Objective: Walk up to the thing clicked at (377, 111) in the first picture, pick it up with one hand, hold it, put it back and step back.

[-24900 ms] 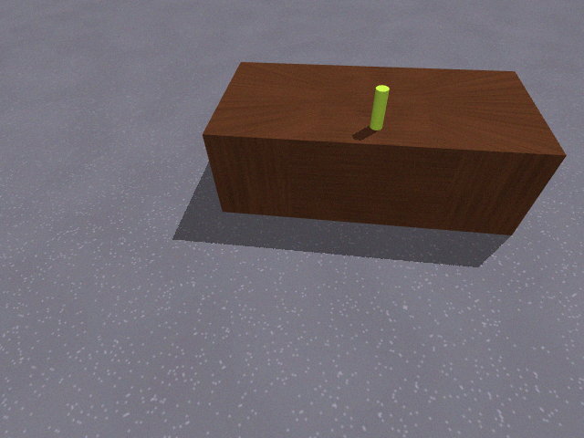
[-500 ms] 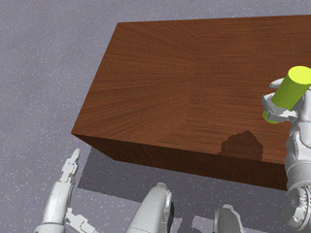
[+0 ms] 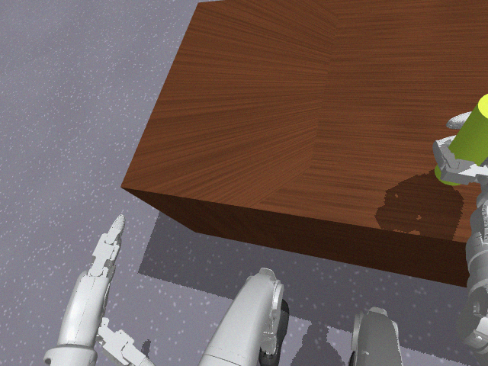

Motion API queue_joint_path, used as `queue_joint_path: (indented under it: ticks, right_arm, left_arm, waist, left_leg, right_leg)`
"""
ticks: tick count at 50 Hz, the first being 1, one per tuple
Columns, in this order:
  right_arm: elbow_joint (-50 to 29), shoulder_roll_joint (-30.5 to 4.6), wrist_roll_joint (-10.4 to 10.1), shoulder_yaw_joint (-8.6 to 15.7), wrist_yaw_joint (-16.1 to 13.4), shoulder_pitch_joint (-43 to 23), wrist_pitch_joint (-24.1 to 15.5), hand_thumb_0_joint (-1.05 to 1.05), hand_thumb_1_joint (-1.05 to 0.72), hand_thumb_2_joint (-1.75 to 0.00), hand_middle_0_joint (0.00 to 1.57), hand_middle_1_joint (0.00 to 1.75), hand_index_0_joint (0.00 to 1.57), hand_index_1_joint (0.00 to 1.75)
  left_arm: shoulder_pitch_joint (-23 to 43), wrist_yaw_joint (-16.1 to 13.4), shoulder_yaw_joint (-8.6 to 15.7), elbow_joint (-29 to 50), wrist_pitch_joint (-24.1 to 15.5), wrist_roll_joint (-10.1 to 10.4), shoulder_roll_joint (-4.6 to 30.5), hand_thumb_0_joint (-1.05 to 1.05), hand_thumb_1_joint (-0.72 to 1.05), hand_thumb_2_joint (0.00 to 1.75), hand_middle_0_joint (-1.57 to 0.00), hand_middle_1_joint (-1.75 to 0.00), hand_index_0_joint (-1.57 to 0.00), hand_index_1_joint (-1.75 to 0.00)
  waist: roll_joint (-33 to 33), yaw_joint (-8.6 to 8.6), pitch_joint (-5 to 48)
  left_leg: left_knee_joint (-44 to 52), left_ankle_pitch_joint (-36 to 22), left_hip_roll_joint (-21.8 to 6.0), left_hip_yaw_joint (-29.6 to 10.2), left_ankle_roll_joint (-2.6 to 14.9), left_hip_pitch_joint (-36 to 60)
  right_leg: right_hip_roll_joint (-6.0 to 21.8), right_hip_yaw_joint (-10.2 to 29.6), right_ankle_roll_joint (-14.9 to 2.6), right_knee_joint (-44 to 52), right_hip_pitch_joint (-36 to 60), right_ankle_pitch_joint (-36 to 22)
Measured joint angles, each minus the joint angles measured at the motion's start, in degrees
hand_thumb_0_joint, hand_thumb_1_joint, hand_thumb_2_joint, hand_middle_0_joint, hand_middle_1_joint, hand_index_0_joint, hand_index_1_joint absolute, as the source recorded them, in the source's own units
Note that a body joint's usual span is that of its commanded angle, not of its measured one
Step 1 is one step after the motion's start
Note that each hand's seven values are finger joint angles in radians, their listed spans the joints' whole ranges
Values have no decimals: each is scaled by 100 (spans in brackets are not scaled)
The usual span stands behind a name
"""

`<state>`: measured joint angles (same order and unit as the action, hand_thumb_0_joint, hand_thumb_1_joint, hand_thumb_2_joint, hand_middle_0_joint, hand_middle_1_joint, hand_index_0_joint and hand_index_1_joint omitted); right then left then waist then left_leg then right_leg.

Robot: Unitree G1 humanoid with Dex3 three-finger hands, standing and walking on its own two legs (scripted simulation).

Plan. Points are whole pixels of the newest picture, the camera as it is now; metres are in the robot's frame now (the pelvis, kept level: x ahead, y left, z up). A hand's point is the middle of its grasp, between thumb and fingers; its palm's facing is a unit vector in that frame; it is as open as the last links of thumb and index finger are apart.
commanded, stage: lower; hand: right
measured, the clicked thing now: (472, 145) +0.50 -0.19 -0.02
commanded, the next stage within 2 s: loosen in 0.66 s
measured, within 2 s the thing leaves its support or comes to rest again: rests again in 0.56 s
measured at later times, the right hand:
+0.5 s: hand (449, 159) +0.50 -0.18 -0.07, palm faces +0.09 +1.00 +0.01, open 6.5 cm
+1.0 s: hand (449, 161) +0.50 -0.18 -0.08, palm faces +0.09 +1.00 +0.01, open 6.7 cm
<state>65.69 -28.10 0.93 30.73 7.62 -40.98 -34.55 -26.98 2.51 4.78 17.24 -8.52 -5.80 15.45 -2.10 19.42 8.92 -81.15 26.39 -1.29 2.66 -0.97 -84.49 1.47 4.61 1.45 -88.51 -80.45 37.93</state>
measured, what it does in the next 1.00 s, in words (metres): stands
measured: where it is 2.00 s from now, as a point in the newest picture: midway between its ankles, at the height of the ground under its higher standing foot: outside the picture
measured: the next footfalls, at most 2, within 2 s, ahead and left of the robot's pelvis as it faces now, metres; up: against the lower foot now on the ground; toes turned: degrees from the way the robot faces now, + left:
none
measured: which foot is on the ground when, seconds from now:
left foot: down 0.00-1.00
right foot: down 0.00-1.00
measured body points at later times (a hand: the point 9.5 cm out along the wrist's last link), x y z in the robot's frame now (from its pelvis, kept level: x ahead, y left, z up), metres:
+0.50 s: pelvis -0.01 +0.00 -0.03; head +0.18 -0.07 +0.38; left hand +0.16 +0.26 +0.09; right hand +0.49 -0.23 -0.07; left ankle +0.09 +0.14 -0.56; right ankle +0.02 -0.13 -0.56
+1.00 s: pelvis -0.02 +0.00 -0.04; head +0.17 -0.07 +0.36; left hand +0.15 +0.26 +0.09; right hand +0.49 -0.23 -0.08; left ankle +0.09 +0.14 -0.56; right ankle +0.02 -0.13 -0.56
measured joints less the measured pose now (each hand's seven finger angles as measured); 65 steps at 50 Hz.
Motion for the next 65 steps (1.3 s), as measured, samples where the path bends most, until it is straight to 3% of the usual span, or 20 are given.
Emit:
queue_joint_path:
  ticks: [21,44,57,65]
  right_arm:
    - [80,-171,119,15,-182,-142,11,-1,-3,-111,93,107,93,110]
    - [107,-326,178,29,-173,-283,-52,-2,-2,-110,94,107,93,110]
    - [46,-370,180,4,-189,-305,120,-1,6,-75,102,91,102,93]
    - [-35,-331,169,22,-202,-242,162,0,21,-53,92,74,93,74]
  left_arm:
    - [-37,63,232,433,6,39,187,-1,-54,5,-7,-5,-7,-6]
    - [-104,103,357,795,-3,94,283,-1,-53,4,-8,-6,-7,-5]
    - [-181,100,411,830,-32,127,315,-1,-51,3,-8,-6,-9,-5]
    - [-154,92,398,835,-44,134,306,-1,-53,4,-8,-6,-8,-6]
  waist:
    - [-22,192,4]
    - [-40,275,1]
    - [-41,291,12]
    - [-61,304,2]
  left_leg:
    - [-415,22,-21,-18,-38,-519]
    - [-726,35,-41,-15,-37,-888]
    - [-766,23,-42,-22,-44,-951]
    - [-767,27,-31,-19,-46,-951]
  right_leg:
    - [-38,11,-34,-485,-538,73]
    - [-70,37,-27,-815,-909,104]
    - [-76,36,-31,-865,-975,97]
    - [-67,39,-32,-873,-975,108]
